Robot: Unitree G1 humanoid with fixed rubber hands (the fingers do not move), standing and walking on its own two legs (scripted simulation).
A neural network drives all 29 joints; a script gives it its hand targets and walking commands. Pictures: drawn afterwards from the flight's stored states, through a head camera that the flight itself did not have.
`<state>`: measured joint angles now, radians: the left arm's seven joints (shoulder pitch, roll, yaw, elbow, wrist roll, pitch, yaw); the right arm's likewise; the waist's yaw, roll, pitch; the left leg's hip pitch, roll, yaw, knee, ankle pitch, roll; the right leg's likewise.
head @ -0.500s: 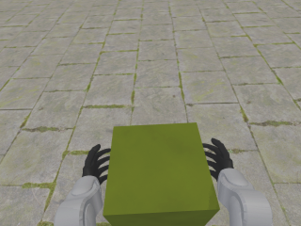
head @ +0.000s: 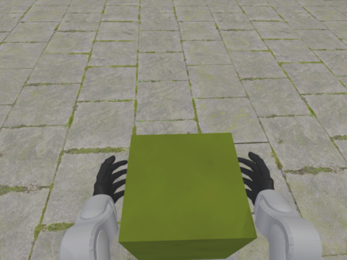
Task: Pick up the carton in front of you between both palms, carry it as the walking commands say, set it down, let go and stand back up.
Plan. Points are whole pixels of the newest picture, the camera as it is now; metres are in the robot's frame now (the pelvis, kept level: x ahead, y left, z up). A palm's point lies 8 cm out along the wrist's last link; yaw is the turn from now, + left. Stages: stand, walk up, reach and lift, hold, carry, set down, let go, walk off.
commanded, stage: carry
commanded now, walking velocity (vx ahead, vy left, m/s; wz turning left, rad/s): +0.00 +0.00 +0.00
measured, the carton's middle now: (182, 201) +0.25 -0.01 +0.00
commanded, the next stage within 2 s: none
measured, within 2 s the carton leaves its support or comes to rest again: neither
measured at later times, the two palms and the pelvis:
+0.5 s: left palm (118, 137) +0.38 +0.14 +0.07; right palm (240, 127) +0.40 -0.16 +0.07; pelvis +0.16 -0.03 -0.02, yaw +3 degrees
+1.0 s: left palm (112, 153) +0.34 +0.15 +0.06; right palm (237, 142) +0.36 -0.15 +0.06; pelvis +0.13 -0.01 -0.02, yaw +4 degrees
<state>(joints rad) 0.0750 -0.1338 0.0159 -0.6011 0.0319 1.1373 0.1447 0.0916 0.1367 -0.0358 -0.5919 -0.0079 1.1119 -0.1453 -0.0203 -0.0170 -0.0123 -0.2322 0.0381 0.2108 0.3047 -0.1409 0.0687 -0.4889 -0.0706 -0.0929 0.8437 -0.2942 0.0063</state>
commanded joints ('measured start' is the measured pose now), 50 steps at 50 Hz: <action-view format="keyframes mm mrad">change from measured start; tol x8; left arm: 1 -271 -748 -580 -109 -178 -32 -35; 10 -288 -576 -521 -60 -177 34 -25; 19 -321 -722 -527 -61 -208 -12 -41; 42 -306 -667 -539 -40 -177 5 -39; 50 -368 -597 -522 76 -148 -30 -105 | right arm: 1 -289 706 584 -121 216 -12 82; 10 -270 576 528 -60 137 51 21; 20 -348 706 591 -95 195 19 43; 50 -389 582 550 61 135 -7 111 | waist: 1 17 184 -284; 6 10 174 -246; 12 21 -145 -294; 22 23 11 -387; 50 22 30 -194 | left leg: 1 216 214 -57 -22 679 43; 7 165 173 -18 83 450 -5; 12 -42 71 -94 193 -145 -102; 16 53 76 -100 97 22 -101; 20 121 91 -98 173 312 -103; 27 115 85 -90 131 316 -107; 32 182 130 -81 161 567 -93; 50 58 125 -82 112 99 -65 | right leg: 1 84 20 -43 -193 77 10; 8 305 -10 -86 -503 439 17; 10 505 -185 51 -394 936 -47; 12 521 -220 132 -421 887 -119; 25 463 -110 5 -289 944 -83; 32 306 -60 -40 -281 609 -39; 50 300 -90 -8 -330 404 -37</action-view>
